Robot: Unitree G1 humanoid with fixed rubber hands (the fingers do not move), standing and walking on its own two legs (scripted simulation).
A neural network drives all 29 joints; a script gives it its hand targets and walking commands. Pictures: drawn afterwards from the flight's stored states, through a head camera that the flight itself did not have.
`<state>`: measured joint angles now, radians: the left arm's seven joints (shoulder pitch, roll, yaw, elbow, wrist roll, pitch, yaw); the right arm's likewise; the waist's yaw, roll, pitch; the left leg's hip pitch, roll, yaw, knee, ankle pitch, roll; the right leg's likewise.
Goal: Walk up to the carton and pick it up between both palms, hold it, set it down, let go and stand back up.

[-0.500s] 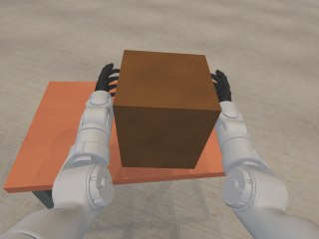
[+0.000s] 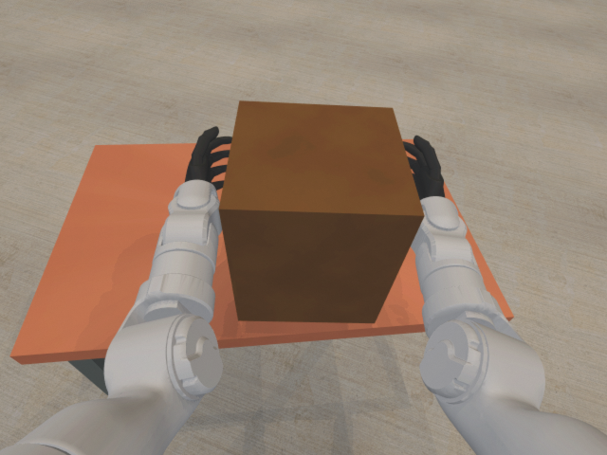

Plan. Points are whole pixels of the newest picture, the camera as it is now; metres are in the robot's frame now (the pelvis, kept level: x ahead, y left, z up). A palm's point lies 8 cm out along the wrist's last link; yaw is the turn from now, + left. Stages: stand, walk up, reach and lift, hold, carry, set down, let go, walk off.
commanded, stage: set down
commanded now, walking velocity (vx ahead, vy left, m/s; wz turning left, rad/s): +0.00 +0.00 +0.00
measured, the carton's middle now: (311, 219) +0.41 +0.03 +0.07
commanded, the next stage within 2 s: none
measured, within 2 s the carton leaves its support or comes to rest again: rests again in 0.74 s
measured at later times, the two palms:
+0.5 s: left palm (206, 197) +0.42 +0.18 +0.09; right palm (419, 207) +0.43 -0.12 +0.10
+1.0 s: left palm (207, 207) +0.41 +0.18 +0.08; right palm (417, 216) +0.43 -0.12 +0.09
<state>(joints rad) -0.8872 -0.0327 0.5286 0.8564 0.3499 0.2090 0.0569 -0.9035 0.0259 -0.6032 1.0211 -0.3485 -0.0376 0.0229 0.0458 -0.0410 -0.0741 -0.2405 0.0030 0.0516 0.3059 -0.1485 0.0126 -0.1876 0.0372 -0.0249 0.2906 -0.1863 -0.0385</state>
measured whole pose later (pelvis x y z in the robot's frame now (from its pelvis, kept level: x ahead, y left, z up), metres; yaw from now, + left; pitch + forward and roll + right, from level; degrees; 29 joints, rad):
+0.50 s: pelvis +0.00 +0.00 +0.00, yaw -1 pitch +9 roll +0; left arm -0.87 -0.05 0.56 0.89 0.36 0.13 0.06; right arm -0.88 0.04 -0.64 1.00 -0.41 -0.09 0.04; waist 0.06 -0.03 -0.10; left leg -0.33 0.01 0.07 0.31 -0.15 0.02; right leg -0.28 0.03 -0.03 0.30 -0.18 -0.04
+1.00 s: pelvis +0.00 +0.00 +0.00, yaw -1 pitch +10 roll +0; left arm -0.86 -0.06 0.58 0.92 0.38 0.06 0.06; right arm -0.86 0.05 -0.68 1.00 -0.45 -0.13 0.07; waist 0.07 -0.03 -0.09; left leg -0.35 0.01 0.09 0.31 -0.14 0.02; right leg -0.31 0.03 -0.04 0.31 -0.17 -0.04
